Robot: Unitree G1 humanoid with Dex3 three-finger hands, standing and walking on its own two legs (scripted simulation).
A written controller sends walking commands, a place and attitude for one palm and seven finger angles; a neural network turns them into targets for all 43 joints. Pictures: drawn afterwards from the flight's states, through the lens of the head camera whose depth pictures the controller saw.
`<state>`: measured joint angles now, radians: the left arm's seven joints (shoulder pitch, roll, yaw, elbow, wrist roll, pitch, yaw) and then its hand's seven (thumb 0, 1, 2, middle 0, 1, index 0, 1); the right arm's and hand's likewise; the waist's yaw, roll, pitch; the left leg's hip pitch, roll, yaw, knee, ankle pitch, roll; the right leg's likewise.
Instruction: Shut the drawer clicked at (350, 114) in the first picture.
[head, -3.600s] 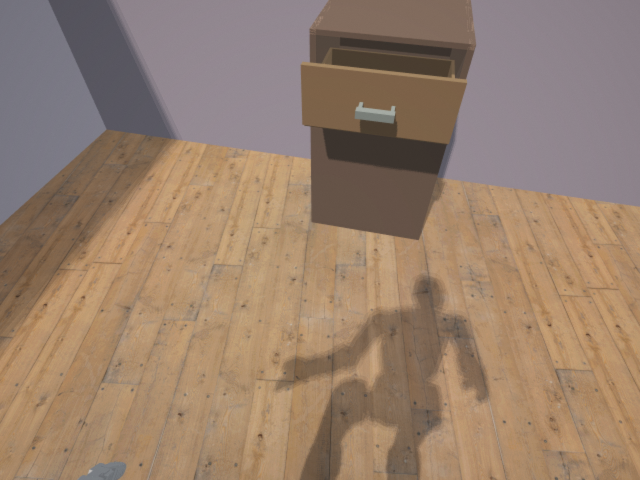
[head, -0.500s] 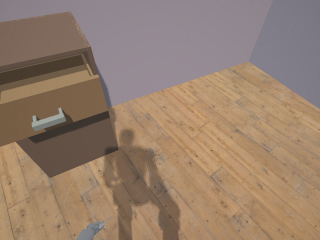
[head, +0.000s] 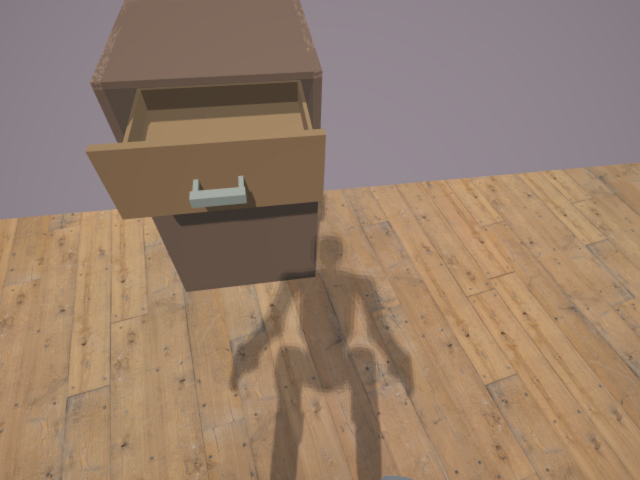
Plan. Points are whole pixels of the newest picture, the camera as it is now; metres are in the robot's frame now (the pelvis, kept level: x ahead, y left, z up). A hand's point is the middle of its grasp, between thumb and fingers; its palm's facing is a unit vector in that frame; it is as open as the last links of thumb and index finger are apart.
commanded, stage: turn to face it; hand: left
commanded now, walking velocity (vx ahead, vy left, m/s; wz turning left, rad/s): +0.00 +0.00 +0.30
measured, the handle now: (218, 189) +0.62 +0.24 -0.06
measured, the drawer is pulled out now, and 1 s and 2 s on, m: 0.20 0.20 0.20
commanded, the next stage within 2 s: take the last steps up to it in 0.16 s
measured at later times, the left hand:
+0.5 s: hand out of the picture -0.06 +0.13 -0.16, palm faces +0.27 -0.94 -0.22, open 7.3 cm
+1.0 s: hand (225, 465) +0.17 +0.15 -0.18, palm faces +0.13 -0.97 -0.21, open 7.4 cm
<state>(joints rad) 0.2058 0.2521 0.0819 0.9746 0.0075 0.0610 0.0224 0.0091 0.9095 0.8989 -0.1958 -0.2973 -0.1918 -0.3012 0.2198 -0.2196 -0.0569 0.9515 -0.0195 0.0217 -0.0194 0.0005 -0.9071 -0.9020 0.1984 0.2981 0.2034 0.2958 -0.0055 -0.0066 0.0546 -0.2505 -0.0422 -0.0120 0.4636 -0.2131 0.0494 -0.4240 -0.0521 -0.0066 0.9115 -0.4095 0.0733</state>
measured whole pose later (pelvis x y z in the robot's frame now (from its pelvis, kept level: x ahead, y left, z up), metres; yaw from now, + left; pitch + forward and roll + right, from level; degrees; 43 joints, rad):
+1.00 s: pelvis +0.11 -0.06 -0.02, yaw +8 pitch -1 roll +2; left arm 0.15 0.20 0.06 1.02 0.01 -0.03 -0.04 0.01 0.91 0.90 -0.20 -0.30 -0.19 -0.30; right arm 0.46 -0.13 -0.04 1.16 -0.02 -0.04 -0.03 0.00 -0.91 -0.90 0.20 0.30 0.20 0.30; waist -0.03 -0.01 0.08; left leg 0.06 0.08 0.11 0.45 -0.46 -0.06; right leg -0.45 -0.07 -0.11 0.62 -0.20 -0.04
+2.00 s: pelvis +0.22 -0.09 +0.00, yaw +8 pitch -2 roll +1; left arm 0.28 0.17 0.03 1.06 0.02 0.00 0.03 0.00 0.91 0.90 -0.20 -0.30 -0.19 -0.30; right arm 0.22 -0.19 -0.05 1.10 -0.01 0.05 -0.01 0.00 -0.91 -0.90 0.20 0.30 0.20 0.30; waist 0.01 0.03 0.00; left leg -0.33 0.04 0.07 0.59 -0.29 -0.01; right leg -0.18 -0.04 -0.04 0.52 -0.31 -0.01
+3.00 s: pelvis +0.18 -0.06 +0.00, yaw +8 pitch -2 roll +0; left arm 0.28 0.17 -0.01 1.03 0.01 0.01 0.03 0.01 0.91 0.90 -0.20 -0.30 -0.20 -0.30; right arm 0.27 -0.18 -0.01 1.05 -0.01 0.00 -0.02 0.00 -0.91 -0.90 0.20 0.30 0.20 0.30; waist 0.00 0.01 0.04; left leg -0.20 0.00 0.09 0.48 -0.24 0.03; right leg -0.21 -0.07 -0.01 0.48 -0.22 0.05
